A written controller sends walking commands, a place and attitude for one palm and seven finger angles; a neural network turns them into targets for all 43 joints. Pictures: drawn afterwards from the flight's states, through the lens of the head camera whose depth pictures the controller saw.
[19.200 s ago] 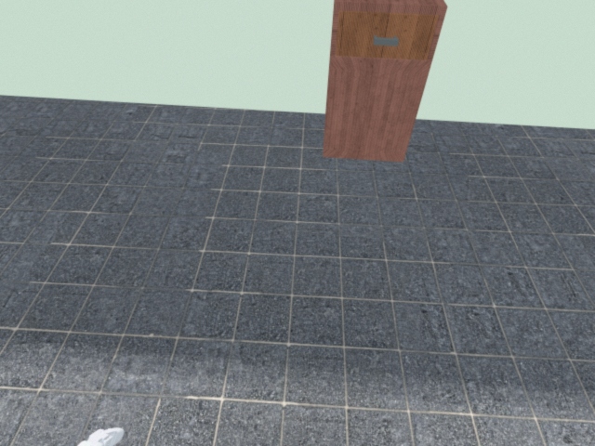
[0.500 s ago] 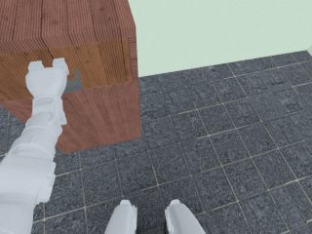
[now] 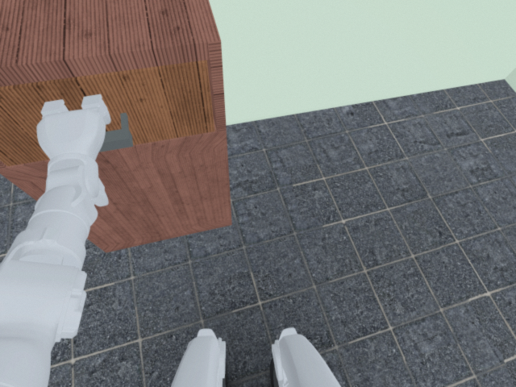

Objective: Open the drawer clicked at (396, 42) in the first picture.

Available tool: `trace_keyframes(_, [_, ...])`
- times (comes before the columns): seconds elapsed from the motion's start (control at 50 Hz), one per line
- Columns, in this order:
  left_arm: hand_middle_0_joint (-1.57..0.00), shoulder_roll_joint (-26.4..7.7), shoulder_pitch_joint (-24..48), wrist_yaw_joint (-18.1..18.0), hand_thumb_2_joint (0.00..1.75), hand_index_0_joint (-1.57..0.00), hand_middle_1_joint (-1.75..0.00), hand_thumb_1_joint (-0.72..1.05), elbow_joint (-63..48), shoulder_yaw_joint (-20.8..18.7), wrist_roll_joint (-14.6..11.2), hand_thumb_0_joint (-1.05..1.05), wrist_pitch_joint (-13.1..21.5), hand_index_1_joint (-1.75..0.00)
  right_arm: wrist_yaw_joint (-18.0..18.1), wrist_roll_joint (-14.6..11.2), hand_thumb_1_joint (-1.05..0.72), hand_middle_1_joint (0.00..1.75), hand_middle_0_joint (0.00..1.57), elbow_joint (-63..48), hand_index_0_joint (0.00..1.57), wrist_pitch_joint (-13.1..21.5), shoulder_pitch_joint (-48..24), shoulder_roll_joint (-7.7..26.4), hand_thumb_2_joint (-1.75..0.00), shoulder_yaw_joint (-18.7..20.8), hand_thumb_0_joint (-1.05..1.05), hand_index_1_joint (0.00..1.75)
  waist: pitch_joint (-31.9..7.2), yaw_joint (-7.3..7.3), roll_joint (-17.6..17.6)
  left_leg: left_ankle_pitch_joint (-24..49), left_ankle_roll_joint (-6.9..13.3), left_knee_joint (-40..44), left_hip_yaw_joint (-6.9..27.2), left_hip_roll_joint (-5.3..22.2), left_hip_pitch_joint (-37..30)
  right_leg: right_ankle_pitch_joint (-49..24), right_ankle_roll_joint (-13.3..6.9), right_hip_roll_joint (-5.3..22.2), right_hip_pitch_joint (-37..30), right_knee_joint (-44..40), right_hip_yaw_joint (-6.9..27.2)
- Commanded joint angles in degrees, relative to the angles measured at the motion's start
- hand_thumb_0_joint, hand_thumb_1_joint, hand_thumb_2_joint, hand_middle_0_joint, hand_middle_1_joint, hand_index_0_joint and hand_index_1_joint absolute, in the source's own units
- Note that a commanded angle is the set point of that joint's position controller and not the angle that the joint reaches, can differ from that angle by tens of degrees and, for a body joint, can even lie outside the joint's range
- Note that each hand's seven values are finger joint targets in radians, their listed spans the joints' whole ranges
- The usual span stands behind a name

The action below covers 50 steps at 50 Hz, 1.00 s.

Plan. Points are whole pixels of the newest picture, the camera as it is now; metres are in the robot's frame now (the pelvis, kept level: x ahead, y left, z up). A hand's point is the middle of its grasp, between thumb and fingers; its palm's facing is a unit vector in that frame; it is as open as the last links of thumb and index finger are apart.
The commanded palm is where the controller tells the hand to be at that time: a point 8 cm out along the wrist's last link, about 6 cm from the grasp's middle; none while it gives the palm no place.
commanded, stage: lift the fingers back up to retry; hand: left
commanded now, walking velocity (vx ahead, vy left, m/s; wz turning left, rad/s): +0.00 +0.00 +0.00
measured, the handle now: (99, 132) +0.54 +0.25 -0.01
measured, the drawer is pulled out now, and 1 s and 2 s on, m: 0.00 0.00 0.00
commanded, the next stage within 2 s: re-aim the fingers above the handle in 0.62 s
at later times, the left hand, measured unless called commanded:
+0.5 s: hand (77, 130) +0.50 +0.25 +0.06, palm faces -0.02 -0.06 -1.00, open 13.8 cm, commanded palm +0.47 +0.24 +0.11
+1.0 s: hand (71, 138) +0.49 +0.26 +0.05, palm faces -0.06 +0.00 -1.00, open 13.9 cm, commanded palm +0.48 +0.24 +0.11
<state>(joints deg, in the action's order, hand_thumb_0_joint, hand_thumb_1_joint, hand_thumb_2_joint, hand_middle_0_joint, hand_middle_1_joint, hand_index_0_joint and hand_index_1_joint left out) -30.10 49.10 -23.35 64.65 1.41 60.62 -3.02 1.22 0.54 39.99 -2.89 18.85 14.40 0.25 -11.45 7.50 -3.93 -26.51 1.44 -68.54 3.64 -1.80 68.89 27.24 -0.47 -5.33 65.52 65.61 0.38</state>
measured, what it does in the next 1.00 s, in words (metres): rises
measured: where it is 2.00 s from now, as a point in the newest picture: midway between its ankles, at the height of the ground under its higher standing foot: outside the picture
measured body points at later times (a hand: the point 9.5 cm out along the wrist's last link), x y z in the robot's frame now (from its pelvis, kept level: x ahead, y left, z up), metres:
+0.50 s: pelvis +0.05 +0.01 +0.06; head +0.14 +0.01 +0.50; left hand +0.49 +0.25 +0.11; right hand +0.08 -0.26 -0.07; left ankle +0.04 +0.10 -0.63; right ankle +0.03 -0.12 -0.63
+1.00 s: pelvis +0.05 +0.00 +0.06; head +0.14 +0.00 +0.50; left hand +0.48 +0.26 +0.10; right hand +0.10 -0.26 -0.08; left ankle +0.04 +0.10 -0.63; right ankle +0.03 -0.12 -0.63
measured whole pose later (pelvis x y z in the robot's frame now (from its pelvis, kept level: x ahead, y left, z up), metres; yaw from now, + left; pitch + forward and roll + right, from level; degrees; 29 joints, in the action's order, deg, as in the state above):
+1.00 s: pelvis +0.05 +0.00 +0.06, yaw +1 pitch +20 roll -2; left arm -24.1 39.9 -25.3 61.5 1.5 60.7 -6.3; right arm 0.2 0.6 40.7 -6.7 16.6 13.9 2.7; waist -10.1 4.8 -3.6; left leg -24.4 1.7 -51.9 3.0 -1.9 47.7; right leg 24.8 -0.8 -4.5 44.5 49.0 2.1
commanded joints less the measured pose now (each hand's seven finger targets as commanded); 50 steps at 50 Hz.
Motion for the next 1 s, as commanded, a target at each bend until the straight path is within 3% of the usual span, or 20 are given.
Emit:
trace_keyframes(0.0, [-0.3,-11.3,20.37,-1.28,0.3,-0.3,-1.2,-0.5,-10.11,-2.3,-0.23,0.0,0.59,-1.2,0.76,-0.14,-0.9,0.3,0.2,-2.39,0.2,0.81,8.57,9.42,-0.9,3.82,0.0,0.3,-24.79,1.55,-2.05,10.42,1.57,11.39,-0.7,1.29,-25.89,-8.16,-1.09,1.09,-12.36,-13.31,-2.0])
trace_keyframes(0.04, [-0.3,-12.51,21.48,-1.99,0.3,-0.3,-1.2,-0.5,-11.03,-3.12,-0.2,0.0,0.65,-1.2,0.96,-0.1,-0.9,0.3,0.2,-1.92,0.2,0.75,8.55,9.43,-0.9,3.81,0.0,0.3,-24.24,1.71,-1.53,10.79,1.66,12.44,-0.62,1.41,-27.07,-8.55,-1.04,1.06,-13.6,-14.45,-1.91])
trace_keyframes(0.12, [-0.3,-13.77,20.51,-3.07,0.3,-0.3,-1.2,-0.5,-13.38,-4.78,0.17,0.0,1.56,-1.2,0.99,0.19,-0.9,0.3,0.2,-1.41,0.2,0.49,8.72,9.27,-0.9,4.17,0.0,0.3,-25.98,0.67,-3.21,15.73,1.45,13.95,-0.82,1.36,-31.61,-12.38,-1.31,0.95,-16.69,-15.92,-1.87])
trace_keyframes(0.2, [-0.3,-12.05,18.55,-4.06,0.3,-0.3,-1.2,-0.5,-16.92,-4.88,0.74,0.0,2.31,-1.2,0.47,0.66,-0.9,0.3,0.2,-0.99,0.2,0.09,8.84,9.01,-0.9,4.88,0.0,0.3,-27.58,-0.62,-6.65,24.16,0.56,15.3,-0.84,1.63,-38.42,-17.3,-1.7,0.69,-18.41,-16.81,-2.53])
trace_keyframes(0.22, [-0.3,-11.38,16.84,-4.28,0.3,-0.3,-1.2,-0.5,-16.41,-4.64,0.73,0.0,1.92,-1.2,0.23,0.68,-0.9,0.3,0.2,-0.99,0.2,-0.15,8.53,8.95,-0.9,4.87,0.0,0.3,-26.48,-0.98,-7.09,25.38,0.35,15.92,-0.93,1.64,-39.15,-17.93,-1.83,0.5,-18.77,-17.32,-2.74])
trace_keyframes(0.26, [-0.3,-9.23,15.57,-4.41,0.3,-0.3,-1.2,-0.5,-14.34,-3.34,0.38,0.0,0.69,-1.2,0.02,0.6,-0.9,0.3,0.2,-0.79,0.2,-0.59,8.6,8.87,-0.9,5.02,0.0,0.3,-23.29,-0.21,-4.07,25.54,0.63,16.94,-1.35,1.61,-38.36,-19.23,-1.59,0.47,-20.58,-18.8,-2.76])
trace_keyframes(0.3, [-0.3,-10.43,13.97,-4.04,0.3,-0.3,-1.2,-0.5,-16.1,-4.55,0.1,0.0,0.16,-1.2,-0.13,0.46,-0.9,0.3,0.2,-1.39,0.2,-1.05,8.31,9.01,-0.9,5.15,0.0,0.3,-25.23,-1.5,-3.92,28.68,0.47,18.06,-1.55,1.51,-40.19,-22.23,-1.68,0.55,-23.95,-19.21,-2.64])
trace_keyframes(0.38, [-0.3,-8.61,12.73,-3.47,0.3,-0.3,-1.2,-0.5,-20.01,-3.96,-0.65,0.0,0.29,-1.2,-0.3,0.44,-0.9,0.3,0.2,-1.81,0.2,-1.71,7.5,8.8,-0.9,5.68,0.0,0.3,-25.22,-1.75,-4.49,35.12,0.23,19.53,-1.65,1.67,-44.52,-26.96,-1.66,0.61,-27.3,-20.84,-2.5])
trace_keyframes(0.4, [-0.3,-7.56,11.61,-3.31,0.3,-0.3,-1.2,-0.5,-18.96,-3.22,-0.48,0.0,0.08,-1.2,-0.29,0.31,-0.9,0.3,0.2,-1.7,0.2,-1.86,7.44,8.78,-0.9,5.76,0.0,0.3,-23.1,-1.35,-2.76,34.46,0.39,20.06,-1.79,1.76,-44.13,-26.72,-1.5,0.57,-27.39,-21.53,-2.62])
trace_keyframes(0.44, [-0.3,-7.82,9.16,-2.89,0.3,-0.3,-1.2,-0.5,-17.92,-3.65,-0.32,0.0,-0.14,-1.2,-0.29,0.23,-0.9,0.3,0.2,-1.81,0.2,-2.15,7.08,8.82,-0.9,5.79,0.0,0.3,-21.18,-1.81,-0.8,33.77,0.66,20.83,-2.27,1.56,-42.8,-28.09,-1.44,0.74,-29.37,-22.33,-2.22])
trace_keyframes(0.48, [-0.3,-5.67,5.83,-2.08,0.3,-0.3,-1.2,-0.5,-15.64,-2.68,-0.55,0.0,-0.61,-1.2,-0.53,0.06,-0.9,0.3,0.2,-2.18,0.2,-2.52,6.54,8.71,-0.9,5.75,0.0,0.3,-19.61,-2.19,0.78,33.58,0.75,21.43,-2.66,1.35,-41.75,-29.03,-1.61,0.86,-30.51,-22.7,-2.09])
trace_keyframes(0.56, [-0.3,-3.88,5.31,-1.31,0.3,-0.3,-1.2,-0.5,-16.07,-1.07,0.02,0.0,-0.07,-1.2,-0.63,-0.2,-0.9,0.3,0.2,-3.14,0.2,-2.89,5.9,8.52,-0.9,5.91,0.0,0.3,-16.84,-2.11,1.69,31.79,0.85,22.25,-2.95,1.24,-40.91,-28.51,-1.65,1.03,-30.63,-23.37,-1.87])
trace_keyframes(0.7, [-0.3,-6.16,11.65,-4.24,0.3,-0.3,-1.2,-0.5,-23.31,-3.44,1.85,0.0,4.3,-1.2,-0.29,0.61,-0.9,0.3,0.2,-3.19,0.2,-2.41,5.2,8.03,-0.9,6.51,0.0,0.3,-23.0,-1.93,-3.4,34.96,0.12,20.24,-1.36,1.62,-45.91,-26.09,-1.87,1.12,-26.39,-20.94,-1.92])
trace_keyframes(0.74, [-0.3,-6.9,13.12,-5.9,0.3,-0.3,-1.2,-0.5,-22.07,-4.18,2.17,0.0,3.96,-1.2,-0.32,0.88,-0.9,0.3,0.2,-2.52,0.2,-2.35,4.66,8.07,-0.9,6.38,0.0,0.3,-22.01,-1.5,-3.11,32.76,0.19,19.67,-1.64,1.43,-44.16,-25.05,-1.87,1.08,-25.4,-20.65,-1.89])
trace_keyframes(0.8, [-0.3,-9.84,11.64,-7.45,0.3,-0.3,-1.2,-0.5,-18.8,-6.54,2.42,0.0,1.56,-1.2,-0.45,0.96,-0.9,0.3,0.2,-2.33,0.2,-2.54,4.07,8.25,-0.9,6.01,0.0,0.3,-23.1,-2.46,-1.6,31.13,0.36,19.46,-2.25,0.79,-41.23,-26.27,-1.87,1.15,-27.73,-20.05,-1.57])
trace_keyframes(0.82, [-0.3,-7.57,11.91,-7.45,0.3,-0.3,-1.2,-0.5,-18.01,-4.63,2.14,0.0,0.5,-1.2,-0.57,0.97,-0.9,0.3,0.2,-2.35,0.2,-2.54,4.22,8.14,-0.9,6.0,0.0,0.3,-22.71,-2.12,-2.35,30.92,0.3,19.5,-2.48,0.69,-41.15,-26.46,-1.94,1.1,-27.65,-20.03,-1.77])
trace_keyframes(0.9, [-0.3,-6.86,12.26,-5.29,0.3,-0.3,-1.2,-0.5,-13.29,-2.76,1.02,0.0,-3.24,-1.2,-0.68,0.23,-0.9,0.3,0.2,-2.4,0.2,-2.87,4.37,8.47,-0.9,5.79,0.0,0.3,-22.27,-1.27,0.49,27.79,0.71,20.59,-3.21,0.36,-39.58,-26.66,-1.33,1.18,-30.2,-21.84,-1.3])
trace_keyframes(0.92, [-0.3,-6.74,11.39,-4.22,0.3,-0.3,-1.2,-0.5,-11.57,-2.2,0.44,0.0,-3.93,-1.2,-0.5,0.03,-0.9,0.3,0.2,-2.41,0.2,-2.94,4.82,8.63,-0.9,5.6,0.0,0.3,-20.25,-1.09,1.92,26.81,0.93,20.96,-3.23,0.35,-38.57,-26.55,-1.35,1.18,-30.88,-22.24,-1.27])
trace_keyframes(0.94, [-0.3,-6.79,13.45,-3.27,0.3,-0.3,-1.2,-0.5,-12.88,-1.67,0.02,0.0,-3.69,-1.2,-0.2,-0.16,-0.9,0.3,0.2,-2.79,0.2,-2.85,4.61,8.58,-0.9,5.53,0.0,0.3,-21.14,-0.49,2.45,25.7,1.19,21.06,-3.47,0.24,-38.47,-26.97,-0.97,1.34,-31.6,-23.01,-0.71])
trace_keyframes(0.98, [-0.3,-3.58,16.09,-1.14,0.3,-0.3,-1.2,-0.5,-13.49,1.37,-0.67,0.0,-2.44,-1.2,0.26,-0.26,-0.9,0.3,0.2,-2.87,0.2,-2.35,5.4,8.35,-0.9,5.58,0.0,0.3,-19.62,0.98,2.63,24.24,1.37,21.38,-3.08,0.3,-38.56,-25.83,-1.03,1.54,-31.11,-23.5,-0.66])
